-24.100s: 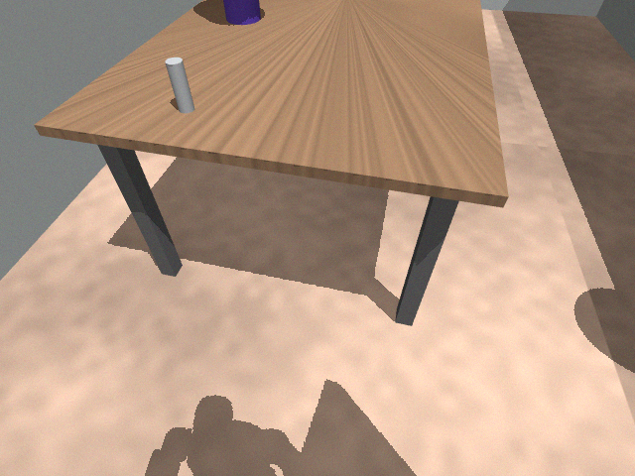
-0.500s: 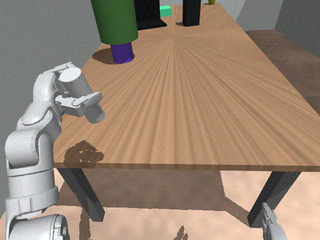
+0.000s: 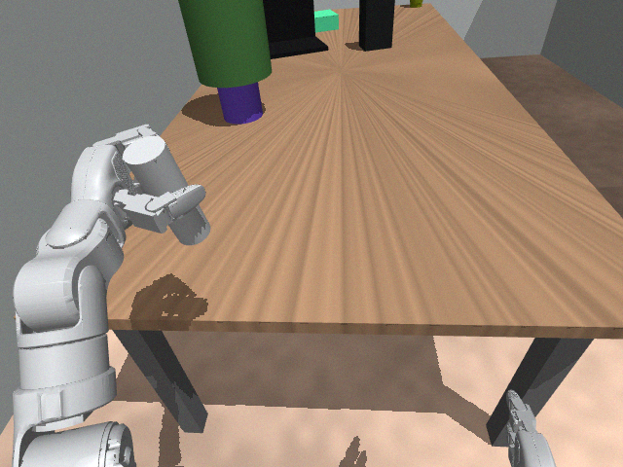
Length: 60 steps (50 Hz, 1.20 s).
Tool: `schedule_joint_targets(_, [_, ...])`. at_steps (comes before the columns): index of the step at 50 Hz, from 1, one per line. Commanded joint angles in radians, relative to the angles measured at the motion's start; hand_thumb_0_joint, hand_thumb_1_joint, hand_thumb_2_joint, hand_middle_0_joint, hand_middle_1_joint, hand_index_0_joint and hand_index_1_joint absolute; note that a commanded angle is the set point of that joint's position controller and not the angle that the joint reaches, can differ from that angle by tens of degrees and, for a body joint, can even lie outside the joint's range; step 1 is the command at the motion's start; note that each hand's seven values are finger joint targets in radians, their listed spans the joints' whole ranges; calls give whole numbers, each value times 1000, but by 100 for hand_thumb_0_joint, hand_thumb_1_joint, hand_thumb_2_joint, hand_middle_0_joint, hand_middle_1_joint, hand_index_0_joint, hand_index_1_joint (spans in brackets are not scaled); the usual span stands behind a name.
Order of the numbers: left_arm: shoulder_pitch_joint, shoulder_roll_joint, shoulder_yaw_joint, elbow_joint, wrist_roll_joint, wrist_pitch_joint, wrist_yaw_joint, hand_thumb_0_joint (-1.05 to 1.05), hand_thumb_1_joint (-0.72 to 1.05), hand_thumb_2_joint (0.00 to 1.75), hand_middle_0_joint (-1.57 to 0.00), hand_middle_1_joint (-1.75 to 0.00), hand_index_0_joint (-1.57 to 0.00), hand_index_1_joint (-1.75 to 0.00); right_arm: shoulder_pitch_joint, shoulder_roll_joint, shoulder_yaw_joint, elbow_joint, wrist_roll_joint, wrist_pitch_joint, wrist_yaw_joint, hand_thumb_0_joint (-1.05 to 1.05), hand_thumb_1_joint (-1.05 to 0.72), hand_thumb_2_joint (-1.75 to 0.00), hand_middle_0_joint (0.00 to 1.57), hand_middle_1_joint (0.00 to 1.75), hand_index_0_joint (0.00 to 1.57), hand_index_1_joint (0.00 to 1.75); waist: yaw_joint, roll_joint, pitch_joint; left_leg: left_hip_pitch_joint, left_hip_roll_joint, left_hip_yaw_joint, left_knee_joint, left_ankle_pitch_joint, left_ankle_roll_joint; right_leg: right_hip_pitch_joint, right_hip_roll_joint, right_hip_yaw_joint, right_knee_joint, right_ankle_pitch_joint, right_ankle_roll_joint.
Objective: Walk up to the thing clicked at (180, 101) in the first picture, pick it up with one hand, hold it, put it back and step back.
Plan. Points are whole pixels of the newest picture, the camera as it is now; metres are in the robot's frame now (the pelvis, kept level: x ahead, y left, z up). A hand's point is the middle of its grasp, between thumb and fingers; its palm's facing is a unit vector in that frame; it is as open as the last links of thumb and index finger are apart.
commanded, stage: hold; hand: left
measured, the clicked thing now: (172, 196) +0.33 +0.16 +0.25
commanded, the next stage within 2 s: crouch in 0.54 s
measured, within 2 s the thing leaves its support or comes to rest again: neither
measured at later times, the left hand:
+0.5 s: hand (161, 175) +0.35 +0.17 +0.27, palm faces +0.13 -0.99 +0.00, open 8.0 cm
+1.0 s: hand (176, 200) +0.38 +0.19 +0.21, palm faces +0.17 -0.98 +0.02, open 8.0 cm
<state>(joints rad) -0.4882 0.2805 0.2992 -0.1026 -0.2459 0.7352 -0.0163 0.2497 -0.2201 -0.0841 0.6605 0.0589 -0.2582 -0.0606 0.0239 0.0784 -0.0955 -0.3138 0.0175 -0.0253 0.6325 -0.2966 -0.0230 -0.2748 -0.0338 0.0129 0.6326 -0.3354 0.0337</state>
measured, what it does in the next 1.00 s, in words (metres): stands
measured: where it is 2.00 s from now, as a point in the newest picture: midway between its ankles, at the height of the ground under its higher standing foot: outside the picture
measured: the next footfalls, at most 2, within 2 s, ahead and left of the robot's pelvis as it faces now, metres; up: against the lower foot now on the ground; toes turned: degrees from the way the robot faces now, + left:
none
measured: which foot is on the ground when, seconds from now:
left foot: down 0.00-1.00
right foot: down 0.00-1.00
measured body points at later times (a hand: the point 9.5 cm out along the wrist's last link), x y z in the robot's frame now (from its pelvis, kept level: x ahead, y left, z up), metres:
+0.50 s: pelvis +0.00 +0.00 +0.00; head -0.04 -0.03 +0.45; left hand +0.33 +0.23 +0.27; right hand +0.18 -0.25 -0.07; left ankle +0.03 +0.13 -0.72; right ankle +0.00 -0.14 -0.72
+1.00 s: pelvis -0.01 +0.00 +0.00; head -0.03 -0.02 +0.45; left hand +0.37 +0.24 +0.21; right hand +0.16 -0.26 -0.08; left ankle +0.03 +0.13 -0.72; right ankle +0.00 -0.14 -0.72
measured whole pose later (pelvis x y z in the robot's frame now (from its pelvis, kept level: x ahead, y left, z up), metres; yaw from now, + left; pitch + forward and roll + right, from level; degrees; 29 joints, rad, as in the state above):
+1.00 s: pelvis -0.01 +0.00 +0.00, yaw +0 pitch +0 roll +0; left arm -0.59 0.31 0.30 0.23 -0.20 0.60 -0.01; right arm 0.23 -0.22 -0.07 0.69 0.04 -0.29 -0.06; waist 0.00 0.04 -0.07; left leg -0.36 0.02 -0.03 0.63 -0.27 -0.03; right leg -0.33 -0.03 0.01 0.65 -0.32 0.03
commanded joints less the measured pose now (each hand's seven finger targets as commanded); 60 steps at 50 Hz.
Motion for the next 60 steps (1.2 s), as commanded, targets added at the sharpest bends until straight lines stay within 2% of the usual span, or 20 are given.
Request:
schedule_joint_targets(1, [-529, 246, 104, -237, -1, -99, 25, 0, 27, 138, -139, -155, -141, -155, -129, -108, -36, -178, 5, -55, -10, 0, 54, -5, 5, 5, 5, 5, 7, -78, -199, 127, -36, 37, -81, 167, 28, -18, 33, -62, -119, 177, -18])
schedule_joint_targets(8, [-478, 190, 56, -228, 2, -89, 13, 0, 28, 137, -140, -155, -143, -154, -138, -115, -40, -172, 5, -53, -2, 0, 54, -6, 5, 5, 5, 5, 5, -44, -221, 142, -32, 35, -74, 205, 23, -8, 33, -65, -108, 211, -24])
schedule_joint_targets(11, [-460, 205, 68, -223, -2, -83, -2, 0, 27, 136, -141, -156, -144, -155, -156, -103, -19, -175, 7, -48, 3, 0, 55, -5, 5, 5, 5, 5, 17, -38, -205, 132, -32, 35, -73, 221, 25, -5, 34, -66, -109, 222, -24])
schedule_joint_targets(15, [-506, 236, 85, -255, -2, -81, -2, 0, 26, 136, -140, -154, -143, -154, -139, -136, -52, -174, 3, -46, -1, 0, 55, -5, 5, 5, 5, 5, 2, -80, -203, 141, -34, 38, -73, 206, 30, -18, 34, -61, -116, 216, -17])
schedule_joint_targets(22, [-501, 197, 61, -206, -4, -85, 11, 0, 29, 136, -138, -154, -141, -153, -117, -112, -33, -157, 4, -49, -2, 0, 55, -5, 5, 5, 5, 5, -11, -69, -176, 129, -33, 35, -86, 163, 29, -35, 36, -65, -115, 182, -20])
schedule_joint_targets(28, [-520, 213, 65, -296, 1, -82, 10, 0, 26, 134, -138, -153, -141, -152, -125, -110, -36, -180, 9, -48, 7, 0, 54, -5, 5, 5, 5, 5, 6, -16, -242, 160, -30, 32, -77, 207, 20, -18, 37, -69, -104, 205, -28])
schedule_joint_targets(29, [-541, 248, 95, -332, -3, -88, 15, 0, 27, 135, -138, -153, -141, -152, -130, -124, -51, -180, 8, -49, 6, 0, 54, -5, 5, 5, 5, 5, 15, -24, -233, 152, -32, 33, -79, 203, 20, -11, 38, -69, -108, 199, -27])
schedule_joint_targets(30, [-476, 222, 94, -213, -2, -72, 14, 0, 27, 136, -139, -154, -142, -153, -134, -134, -55, -184, 4, -48, 4, 0, 54, -5, 5, 5, 5, 5, 1, -71, -226, 156, -28, 30, -77, 214, 25, -5, 39, -69, -109, 213, -21])
schedule_joint_targets(31, [-534, 239, 93, -304, -3, -75, 16, 0, 30, 136, -139, -154, -142, -153, -144, -118, -40, -172, 4, -48, 7, 0, 55, -5, 5, 5, 5, 5, 18, -29, -213, 145, -31, 30, -86, 198, 20, -9, 39, -68, -111, 197, -25])
schedule_joint_targets(32, [-517, 227, 89, -228, -3, -66, 17, 0, 23, 143, -142, -159, -143, -161, -151, -117, -43, -163, 5, -48, 6, 0, 53, -7, 5, 5, 5, 5, 10, -43, -186, 128, -33, 35, -85, 178, 21, -22, 37, -65, -118, 182, -24])
schedule_joint_targets(33, [-518, 228, 88, -232, 0, -65, 17, 0, 18, 135, -141, -154, -143, -154, -158, -131, -55, -150, 1, -47, 0, 0, 55, -5, 5, 5, 5, 5, 10, -60, -184, 127, -32, 32, -89, 168, 24, -24, 36, -65, -122, 175, -22])
schedule_joint_targets(36, [-454, 167, 54, -95, -10, -40, 10, 0, 23, 137, -144, -156, -146, -156, -167, -116, -35, -123, 5, -50, 2, 0, 57, -4, 5, 5, 5, 5, 1, -85, -120, 97, -33, 34, -100, 125, 29, -50, 34, -62, -132, 143, -21])
schedule_joint_targets(37, [-498, 196, 71, -128, -11, -47, 7, 0, 24, 136, -144, -155, -146, -155, -164, -125, -45, -115, 3, -56, 0, 0, 57, -4, 5, 5, 5, 5, 0, -85, -127, 103, -32, 34, -102, 124, 27, -58, 36, -62, -126, 141, -22])
schedule_joint_targets(38, [-477, 186, 58, -45, -4, -46, 5, 0, 24, 136, -144, -155, -146, -155, -157, -137, -49, -123, 1, -56, -3, 0, 57, -4, 5, 5, 5, 5, -12, -112, -139, 112, -29, 31, -102, 131, 29, -58, 37, -63, -128, 150, -20])
schedule_joint_targets(40, [-498, 188, 53, -16, 2, -60, 4, 0, 24, 136, -143, -155, -145, -155, -145, -115, -20, -151, -1, -59, 1, 0, 58, -4, 5, 5, 5, 5, -11, -150, -136, 99, -33, 33, -97, 133, 34, -47, 33, -62, -133, 157, -16])
schedule_joint_targets(42, [-550, 235, 66, -9, 16, -92, 10, 0, 23, 135, -143, -155, -146, -155, -123, -121, -29, -136, -1, -62, -5, 0, 58, -4, 5, 5, 5, 5, -17, -131, -134, 103, -37, 39, -98, 118, 34, -70, 31, -56, -132, 144, -15])
schedule_joint_targets(45, [-553, 226, 56, 97, 27, -159, 5, 0, 27, 134, -139, -151, -141, -151, -121, -108, -22, -99, -7, -78, -9, 0, 58, -4, 5, 5, 5, 5, -21, -120, -115, 70, -40, 39, -102, 71, 34, -97, 26, -51, -130, 109, -18])
schedule_joint_targets(50, [-722, 328, 85, 116, 50, -332, 17, 0, 29, 133, -136, -149, -138, -149, -112, -125, -26, -135, -18, -117, -23, 0, 58, -4, 5, 5, 5, 5, -53, -57, -272, 129, -38, 37, -60, 109, 33, -85, 15, -32, -109, 154, -14])
schedule_joint_targets(56, [-743, 372, 90, 245, 64, -484, 14, 0, 26, 135, -138, -152, -141, -152, -171, -129, -18, -174, -20, -136, -28, 0, 56, -5, 5, 5, 5, 5, -48, -27, -365, 115, -28, 25, -34, 177, 26, -39, 21, -35, -75, 219, -17])
schedule_joint_targets(60, [-705, 339, 56, 422, 78, -552, 1, 0, 26, 140, -143, -157, -145, -158, -164, -101, 6, -138, -22, -131, -22, 0, 56, -5, 5, 5, 5, 5, -55, -22, -277, 67, -24, 32, -39, 163, 26, -84, 30, -37, -73, 209, -19])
